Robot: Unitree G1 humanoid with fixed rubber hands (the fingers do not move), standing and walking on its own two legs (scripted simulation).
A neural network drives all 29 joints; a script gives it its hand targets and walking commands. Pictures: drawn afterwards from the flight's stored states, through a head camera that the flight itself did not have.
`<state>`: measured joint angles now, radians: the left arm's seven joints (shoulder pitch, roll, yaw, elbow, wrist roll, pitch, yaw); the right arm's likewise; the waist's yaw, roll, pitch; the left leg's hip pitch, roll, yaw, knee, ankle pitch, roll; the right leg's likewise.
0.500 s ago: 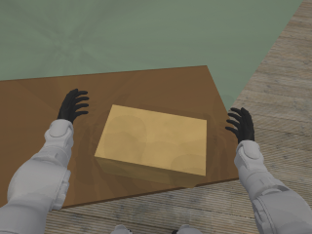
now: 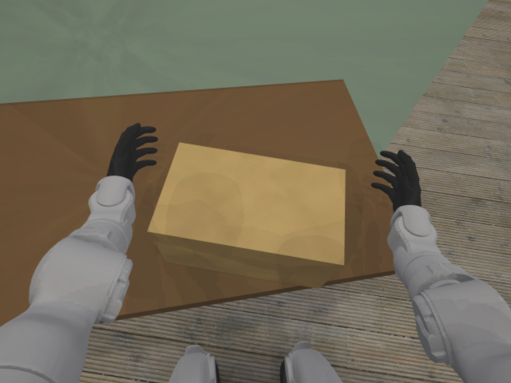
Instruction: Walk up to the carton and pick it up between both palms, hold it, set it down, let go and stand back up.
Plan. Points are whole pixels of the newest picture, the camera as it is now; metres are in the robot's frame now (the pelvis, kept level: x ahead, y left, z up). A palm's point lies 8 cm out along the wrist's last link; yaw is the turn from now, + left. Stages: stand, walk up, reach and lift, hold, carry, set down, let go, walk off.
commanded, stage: reach and lift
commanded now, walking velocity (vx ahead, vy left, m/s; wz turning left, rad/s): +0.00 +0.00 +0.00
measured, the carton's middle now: (251, 218) +0.39 -0.01 -0.06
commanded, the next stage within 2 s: none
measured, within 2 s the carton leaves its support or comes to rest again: neither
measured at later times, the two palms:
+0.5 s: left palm (139, 167) +0.46 +0.17 +0.02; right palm (381, 201) +0.39 -0.23 +0.00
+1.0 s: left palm (140, 174) +0.45 +0.17 +0.01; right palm (368, 202) +0.38 -0.21 +0.00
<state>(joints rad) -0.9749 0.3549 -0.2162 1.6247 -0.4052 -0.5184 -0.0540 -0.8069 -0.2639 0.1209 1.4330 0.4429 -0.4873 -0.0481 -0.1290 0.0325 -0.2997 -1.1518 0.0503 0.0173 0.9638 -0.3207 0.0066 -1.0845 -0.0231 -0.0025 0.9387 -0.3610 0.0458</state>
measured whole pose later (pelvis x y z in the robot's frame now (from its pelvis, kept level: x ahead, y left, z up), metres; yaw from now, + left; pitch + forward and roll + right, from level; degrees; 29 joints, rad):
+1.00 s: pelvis +0.01 +0.01 +0.00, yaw -1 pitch +29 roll -4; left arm -0.93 0.25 -0.07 1.54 -0.21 -0.53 -0.01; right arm -0.82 -0.14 -0.07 1.50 0.24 -0.58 -0.12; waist -0.09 0.06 -0.29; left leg -1.15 0.06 0.00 0.98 -0.34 0.01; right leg -1.05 -0.01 -0.01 0.90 -0.35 0.05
